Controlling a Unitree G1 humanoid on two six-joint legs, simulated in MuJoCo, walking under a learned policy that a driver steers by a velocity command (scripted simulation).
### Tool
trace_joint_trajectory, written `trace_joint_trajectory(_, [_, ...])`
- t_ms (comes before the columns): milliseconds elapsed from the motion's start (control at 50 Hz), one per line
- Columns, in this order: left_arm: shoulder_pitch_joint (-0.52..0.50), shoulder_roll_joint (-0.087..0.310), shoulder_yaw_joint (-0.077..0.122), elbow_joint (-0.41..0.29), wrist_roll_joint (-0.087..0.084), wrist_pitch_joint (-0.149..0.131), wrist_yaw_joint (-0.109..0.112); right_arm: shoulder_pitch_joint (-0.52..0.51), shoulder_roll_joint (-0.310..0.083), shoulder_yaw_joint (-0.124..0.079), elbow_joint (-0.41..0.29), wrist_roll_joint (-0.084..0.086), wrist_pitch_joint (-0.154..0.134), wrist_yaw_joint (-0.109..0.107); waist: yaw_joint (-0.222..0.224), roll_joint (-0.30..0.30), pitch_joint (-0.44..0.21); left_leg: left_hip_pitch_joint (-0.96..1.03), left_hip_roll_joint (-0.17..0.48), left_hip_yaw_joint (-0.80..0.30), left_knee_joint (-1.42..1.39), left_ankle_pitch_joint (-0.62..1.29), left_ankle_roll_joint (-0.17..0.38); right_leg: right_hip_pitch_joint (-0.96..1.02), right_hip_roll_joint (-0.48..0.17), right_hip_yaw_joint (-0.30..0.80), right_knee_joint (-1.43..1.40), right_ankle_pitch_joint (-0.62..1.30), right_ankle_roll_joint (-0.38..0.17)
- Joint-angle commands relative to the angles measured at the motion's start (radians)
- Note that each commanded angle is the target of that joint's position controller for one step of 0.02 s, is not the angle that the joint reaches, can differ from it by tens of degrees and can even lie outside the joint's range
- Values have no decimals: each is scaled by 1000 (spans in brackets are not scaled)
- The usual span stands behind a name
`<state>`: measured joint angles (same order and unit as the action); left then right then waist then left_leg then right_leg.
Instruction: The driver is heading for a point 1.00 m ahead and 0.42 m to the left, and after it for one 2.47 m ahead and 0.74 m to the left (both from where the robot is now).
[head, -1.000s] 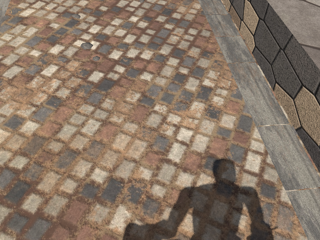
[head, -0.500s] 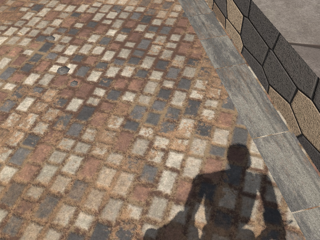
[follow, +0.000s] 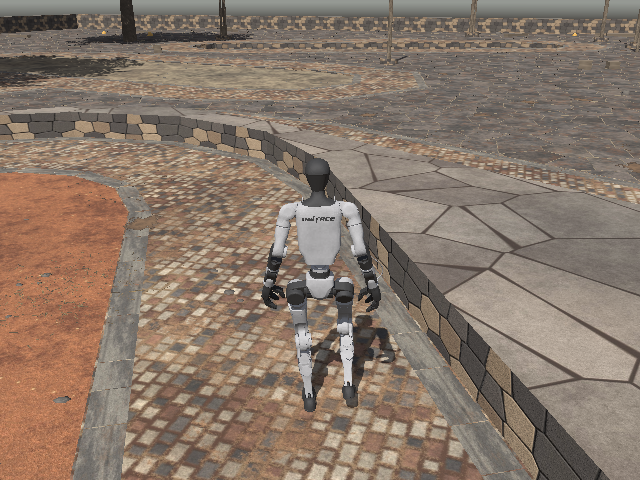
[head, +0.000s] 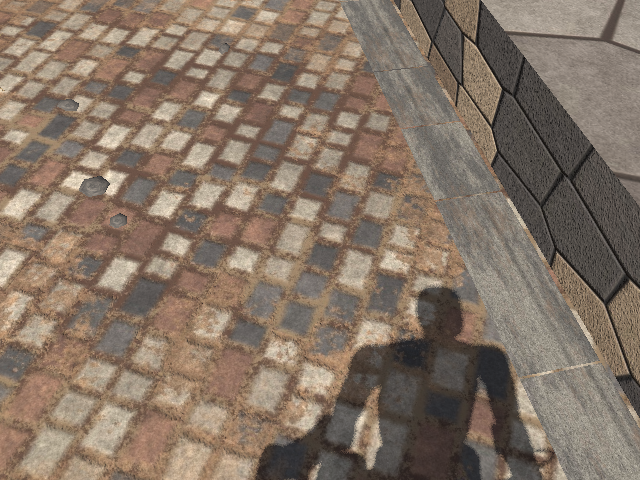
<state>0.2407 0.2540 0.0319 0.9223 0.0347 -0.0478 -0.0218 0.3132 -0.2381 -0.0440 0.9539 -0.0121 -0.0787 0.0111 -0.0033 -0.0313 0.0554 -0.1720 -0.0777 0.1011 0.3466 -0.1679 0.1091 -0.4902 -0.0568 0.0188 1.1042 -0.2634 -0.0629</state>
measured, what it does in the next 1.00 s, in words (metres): walks ahead, turning left: right foot, then left foot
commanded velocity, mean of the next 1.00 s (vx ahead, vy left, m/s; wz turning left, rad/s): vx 0.50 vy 0.00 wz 0.39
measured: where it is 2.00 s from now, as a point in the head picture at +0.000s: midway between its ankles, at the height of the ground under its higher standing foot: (228, 338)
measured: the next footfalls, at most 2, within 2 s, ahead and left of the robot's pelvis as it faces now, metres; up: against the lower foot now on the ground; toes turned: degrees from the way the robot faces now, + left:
right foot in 0.34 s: +0.36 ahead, -0.12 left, +0.00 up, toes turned +2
left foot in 0.88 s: +0.57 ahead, +0.14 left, +0.00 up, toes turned +28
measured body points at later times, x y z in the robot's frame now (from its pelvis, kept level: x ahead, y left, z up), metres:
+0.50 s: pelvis +0.28 -0.05 +0.00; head +0.31 -0.05 +0.45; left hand +0.34 +0.23 -0.12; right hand +0.34 -0.31 -0.15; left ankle +0.19 +0.07 -0.66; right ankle +0.32 -0.12 -0.74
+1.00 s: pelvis +0.51 +0.07 -0.01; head +0.54 +0.09 +0.43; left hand +0.45 +0.32 -0.15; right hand +0.74 -0.12 -0.14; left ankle +0.54 +0.12 -0.74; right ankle +0.48 -0.10 -0.64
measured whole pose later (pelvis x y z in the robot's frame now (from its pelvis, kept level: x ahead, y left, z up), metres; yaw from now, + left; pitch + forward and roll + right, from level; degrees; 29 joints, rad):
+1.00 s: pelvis +0.51 +0.07 -0.01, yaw +28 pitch +0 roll +0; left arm 0.26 0.23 0.05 0.88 0.02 -0.07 0.00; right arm 0.17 -0.26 -0.07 0.86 -0.02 -0.01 0.01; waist 0.02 -0.01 0.08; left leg -0.32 -0.11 0.07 0.51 -0.20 0.13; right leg -0.38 -0.09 -0.04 1.22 -0.36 0.01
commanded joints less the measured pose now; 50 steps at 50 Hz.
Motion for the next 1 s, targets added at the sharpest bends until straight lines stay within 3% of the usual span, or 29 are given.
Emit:
trace_joint_trajectory(20, [15, 43, 7, -39, 6, 15, -10, 45, -106, -18, -14, 7, -26, -2, 24, 73, 14, 12, 271, -231, -245, 149, 116, -101, -54, -15, -63, 93, 32])
trace_joint_trajectory(120, [-183, 25, -6, -100, -7, 8, -13, 121, -98, -11, 22, 8, -23, -2, -25, 81, 41, 75, 227, -149, -243, 279, 82, -136, -42, -69, -343, 259, 56])
trace_joint_trajectory(180, [-275, 25, -10, -131, -8, 4, -9, 184, -99, -8, 49, 4, -18, -9, -58, 86, 45, 148, 240, -174, -203, 365, 85, -125, -13, -83, -451, 286, 55])
trace_joint_trajectory(240, [-312, 44, -7, -157, -10, -6, -5, 193, -118, -13, 57, -5, -9, -20, -56, 95, 42, 237, 275, -218, -134, 465, 94, -120, 6, -65, -512, 226, 40])
trace_joint_trajectory(280, [-255, 65, 1, -151, -12, -19, 1, 157, -136, -19, 51, -10, -4, -25, -16, 104, 21, 248, 283, -231, -59, 576, 76, -17, 31, -59, -564, 147, 18])
trace_joint_trajectory(300, [-168, 83, 11, -126, -12, -27, 8, 136, -145, -23, 47, -10, -4, -25, 23, 107, -20, 233, 269, -229, 31, 672, 62, 103, 59, -67, -596, 109, 2])
trace_joint_trajectory(320, [-9, 109, 25, -77, -4, -40, 18, 117, -142, -22, 43, -4, -3, -21, 93, 73, -105, 175, 224, -197, 207, 659, 42, 313, 64, -69, -661, 147, -22])
trace_joint_trajectory(340, [163, 181, 46, -49, 22, -50, 35, 107, -108, -13, 12, 8, -7, -16, 151, -2, -236, -4, 167, -164, 470, 404, 24, 577, -114, 107, -673, 61, -66])
trace_joint_trajectory(360, [202, 287, 75, -55, 37, -41, 36, 228, 20, 10, -18, 47, -3, -16, 96, -234, -382, -358, 2, -70, 814, -276, -21, 856, -411, 543, -743, -11, -185])
trace_joint_trajectory(380, [139, 206, 63, -70, 9, -24, 31, 187, -104, -19, 0, 18, 10, -25, 90, -104, -340, -440, 41, -156, 918, -337, -4, 765, -389, 628, -814, -98, -185])
trace_joint_trajectory(400, [47, 130, 43, -82, -1, -24, 29, 119, -114, -30, -12, 11, 13, -21, 54, -37, -180, -460, 91, -169, 916, -246, -1, 620, -347, 458, -837, -100, -156])
trace_joint_trajectory(420, [-2, 83, 32, -84, -2, -31, 27, 79, -87, -27, -20, 10, 14, -13, 37, -13, -103, -439, 127, -164, 879, -178, -5, 504, -302, 332, -875, -11, -133])
trace_joint_trajectory(440, [-10, 61, 27, -76, -3, -38, 30, 61, -73, -30, -21, 0, 23, -6, 22, -34, -62, -412, 148, -161, 847, -149, -11, 432, -262, 235, -898, 58, -105])
trace_joint_trajectory(480, [8, 42, 22, -54, -11, -52, 34, 72, -45, -29, -25, -16, 51, 10, -12, -59, -46, -366, 162, -150, 822, -120, -29, 360, -225, 118, -926, 152, -78])
trace_joint_trajectory(520, [39, 52, 27, -38, -21, -70, 33, 31, -29, -28, -47, -18, 68, 21, -22, -48, -33, -405, 172, -138, 810, -79, -40, 356, -223, 48, -950, 222, -83])
trace_joint_trajectory(560, [63, 62, 31, -27, -20, -76, 33, -39, -28, -27, -76, -20, 76, 30, -19, -40, -14, -471, 186, -128, 777, -10, -50, 368, -219, -16, -967, 255, -85])
trace_joint_trajectory(660, [106, 69, 33, -5, -15, -74, 33, -225, -16, -11, -151, -18, 71, 51, 8, -37, 31, -478, 175, -67, 501, 159, -60, 386, -181, -164, -970, 343, -74])
trace_joint_trajectory(740, [171, 102, 42, 18, -14, -63, 41, -336, -26, -3, -201, -24, 70, 61, 40, -36, 48, -444, 154, 3, 348, 132, -24, 489, -217, -221, -941, 431, -67])
trace_joint_trajectory(800, [185, 126, 49, 28, -10, -42, 50, -333, -45, -11, -212, -30, 70, 57, 24, -53, 28, -378, 97, 47, 293, 2, 25, 581, -232, -269, -820, 722, -52])
trace_joint_trajectory(840, [180, 159, 58, 27, -9, -21, 52, -209, -72, -28, -182, -31, 66, 46, -30, -69, -49, -230, 21, 73, 263, -99, 69, 605, -231, -292, -593, 960, -45])
trace_joint_trajectory(860, [170, 167, 60, 19, -12, -10, 49, -71, -94, -44, -140, -34, 56, 36, -90, -42, -129, -54, -14, 65, 191, -75, 98, 543, -220, -308, -384, 904, -29])
trace_joint_trajectory(880, [164, 147, 54, -9, -11, -8, 46, 90, -176, -75, -95, -47, 50, 19, -156, 48, -232, 200, 99, -122, 129, -155, 150, 338, -193, -311, -86, 615, 8])
trace_joint_trajectory(900, [191, 20, 29, -90, -18, -17, 21, 62, -300, -101, -115, -37, 54, 7, -72, 294, -297, 506, 400, -664, 53, -158, 302, -143, 14, -252, 269, -295, 79])
trace_joint_trajectory(920, [40, 116, 47, -123, -12, -31, 17, 109, -289, -99, -126, -14, 70, -1, -136, 121, -309, 498, 418, -820, -72, -157, 306, -268, 45, -32, 337, -268, 78])
trace_joint_trajectory(940, [-20, 103, 42, -146, -27, -45, 13, 50, -255, -90, -112, -8, 73, -11, -104, 86, -164, 390, 399, -644, -81, -64, 273, -317, -17, -7, 293, -144, 64])
trace_joint_trajectory(960, [4, 98, 38, -131, -28, -55, 16, -4, -197, -76, -116, 0, 67, -12, -54, 31, -90, 250, 354, -544, -90, 79, 233, -252, -53, -6, 188, -68, 59])
trace_joint_trajectory(980, [19, 97, 41, -117, -14, -47, 19, -52, -166, -68, -123, 5, 58, -14, -14, 12, -55, 154, 300, -460, -97, 191, 201, -182, -72, -1, 124, -51, 65])
trace_joint_trajectory(1000, [50, 92, 40, -113, 5, -28, 19, -79, -140, -59, -129, 12, 48, -16, 18, 20, -61, 93, 262, -404, -107, 263, 189, -112, -79, 5, 85, -44, 78])
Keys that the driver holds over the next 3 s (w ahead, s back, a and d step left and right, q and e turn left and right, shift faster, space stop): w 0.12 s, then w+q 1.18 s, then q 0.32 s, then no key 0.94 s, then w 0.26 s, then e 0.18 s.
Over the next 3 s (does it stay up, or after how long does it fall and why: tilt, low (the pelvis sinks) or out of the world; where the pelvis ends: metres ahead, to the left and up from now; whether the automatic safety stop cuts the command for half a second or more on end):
stays up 0.82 0.31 0.00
